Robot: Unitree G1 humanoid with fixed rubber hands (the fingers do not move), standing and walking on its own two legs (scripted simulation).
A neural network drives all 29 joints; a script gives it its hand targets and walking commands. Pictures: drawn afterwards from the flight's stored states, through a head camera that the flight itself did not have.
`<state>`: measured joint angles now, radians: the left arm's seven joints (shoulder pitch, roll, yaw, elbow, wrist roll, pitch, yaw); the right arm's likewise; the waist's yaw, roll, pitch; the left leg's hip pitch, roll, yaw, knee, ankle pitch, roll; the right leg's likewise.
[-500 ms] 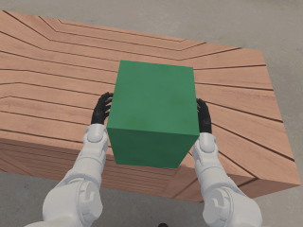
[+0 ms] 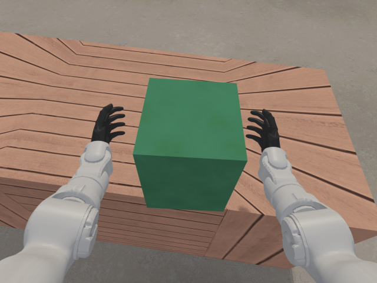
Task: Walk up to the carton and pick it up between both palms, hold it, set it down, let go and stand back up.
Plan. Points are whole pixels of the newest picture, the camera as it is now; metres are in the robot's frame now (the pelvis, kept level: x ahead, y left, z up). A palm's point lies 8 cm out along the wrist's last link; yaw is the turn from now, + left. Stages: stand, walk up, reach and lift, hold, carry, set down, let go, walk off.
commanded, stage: set down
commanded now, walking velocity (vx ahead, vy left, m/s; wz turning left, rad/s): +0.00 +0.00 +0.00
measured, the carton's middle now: (189, 149) +0.43 -0.01 +0.01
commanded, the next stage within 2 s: none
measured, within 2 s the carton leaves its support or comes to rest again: neither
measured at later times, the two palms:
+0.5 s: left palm (101, 106) +0.43 +0.17 +0.15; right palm (282, 111) +0.41 -0.19 +0.15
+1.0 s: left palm (78, 119) +0.39 +0.20 +0.15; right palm (287, 128) +0.38 -0.19 +0.14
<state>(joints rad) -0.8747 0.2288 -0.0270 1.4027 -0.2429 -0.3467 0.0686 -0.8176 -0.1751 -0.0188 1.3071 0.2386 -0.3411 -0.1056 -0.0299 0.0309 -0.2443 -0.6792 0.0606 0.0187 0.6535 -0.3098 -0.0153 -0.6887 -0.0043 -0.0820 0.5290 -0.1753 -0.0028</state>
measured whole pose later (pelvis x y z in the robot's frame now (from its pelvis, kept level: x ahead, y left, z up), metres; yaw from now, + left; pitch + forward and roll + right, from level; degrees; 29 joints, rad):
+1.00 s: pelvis -0.01 -0.02 +0.03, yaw +1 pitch +1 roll -1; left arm -0.70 0.33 0.09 0.69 -0.17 0.38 -0.01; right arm -0.65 -0.17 -0.02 0.67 0.31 0.25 -0.22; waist -0.03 -0.02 -0.02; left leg -0.18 0.05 0.03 0.38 -0.21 -0.03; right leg -0.22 0.00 -0.08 0.31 -0.11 -0.02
